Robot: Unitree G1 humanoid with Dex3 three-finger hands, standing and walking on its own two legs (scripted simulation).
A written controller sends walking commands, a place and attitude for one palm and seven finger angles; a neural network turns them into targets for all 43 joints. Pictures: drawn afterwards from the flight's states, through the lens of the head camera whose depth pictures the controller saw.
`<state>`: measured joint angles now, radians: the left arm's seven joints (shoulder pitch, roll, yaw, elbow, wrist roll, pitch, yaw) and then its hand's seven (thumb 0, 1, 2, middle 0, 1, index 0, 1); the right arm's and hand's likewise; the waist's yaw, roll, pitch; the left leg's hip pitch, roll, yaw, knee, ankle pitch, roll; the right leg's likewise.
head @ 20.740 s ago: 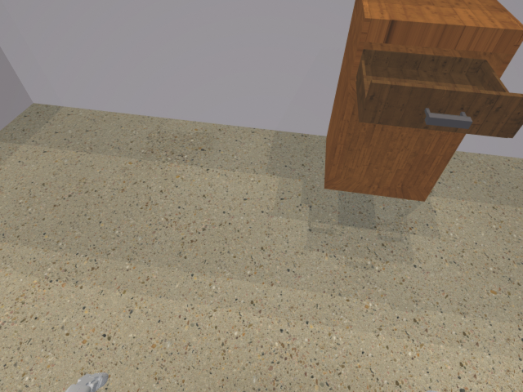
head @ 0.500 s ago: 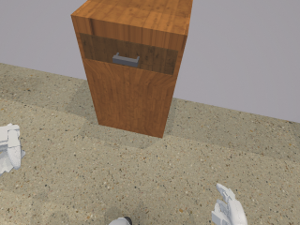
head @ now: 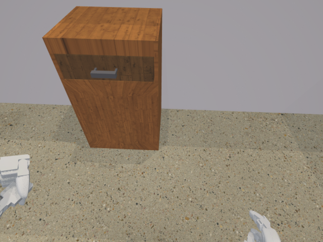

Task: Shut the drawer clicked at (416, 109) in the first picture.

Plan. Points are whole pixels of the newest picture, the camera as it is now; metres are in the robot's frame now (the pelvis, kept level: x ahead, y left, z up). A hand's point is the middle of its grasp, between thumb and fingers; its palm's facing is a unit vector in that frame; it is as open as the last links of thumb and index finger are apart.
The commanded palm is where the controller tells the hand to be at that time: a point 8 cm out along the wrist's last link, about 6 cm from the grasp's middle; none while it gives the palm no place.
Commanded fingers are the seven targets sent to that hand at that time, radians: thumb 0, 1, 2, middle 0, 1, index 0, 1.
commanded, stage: stop stepping back and stand still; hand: left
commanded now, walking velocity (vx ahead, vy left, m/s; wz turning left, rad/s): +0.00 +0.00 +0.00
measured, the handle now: (104, 72) +0.89 +0.28 -0.06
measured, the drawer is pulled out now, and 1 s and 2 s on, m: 0.00 0.00 0.00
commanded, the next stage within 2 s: let the arm hang, fingers relaxed in 0.54 s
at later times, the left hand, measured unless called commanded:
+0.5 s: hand (11, 202) +0.16 +0.24 +0.17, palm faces +0.34 -0.83 -0.45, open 3.3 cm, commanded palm +0.11 +0.29 +0.18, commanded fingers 0.00 0.90 0.90 -1.40 -1.60 -1.40 -1.60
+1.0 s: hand out of the picture -0.01 +0.21 -0.18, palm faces +0.07 -0.98 -0.20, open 3.4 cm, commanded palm none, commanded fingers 0.00 0.90 0.90 -0.64 -0.78 -0.64 -0.78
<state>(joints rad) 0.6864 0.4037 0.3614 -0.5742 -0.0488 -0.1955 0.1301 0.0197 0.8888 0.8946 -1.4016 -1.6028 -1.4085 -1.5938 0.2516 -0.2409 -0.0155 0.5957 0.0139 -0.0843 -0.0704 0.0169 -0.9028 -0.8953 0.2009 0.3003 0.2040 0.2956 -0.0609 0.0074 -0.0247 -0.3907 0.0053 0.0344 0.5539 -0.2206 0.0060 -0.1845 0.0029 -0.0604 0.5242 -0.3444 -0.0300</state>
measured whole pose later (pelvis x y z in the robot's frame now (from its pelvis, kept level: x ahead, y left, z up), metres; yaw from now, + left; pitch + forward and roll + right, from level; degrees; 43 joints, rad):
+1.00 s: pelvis -0.04 +0.02 +0.00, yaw +3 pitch -1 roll -2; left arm 0.31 0.23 0.03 0.87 0.02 0.06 0.03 0.02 0.90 0.89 -0.98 -1.21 -0.99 -1.19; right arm 0.25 -0.20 0.01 0.93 -0.02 0.04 -0.01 0.01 -0.91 -0.90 0.20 0.30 0.20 0.30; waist 0.00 -0.05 0.07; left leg -0.38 0.00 -0.03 0.58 -0.19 0.01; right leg -0.23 -0.02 -0.11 0.56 -0.32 -0.01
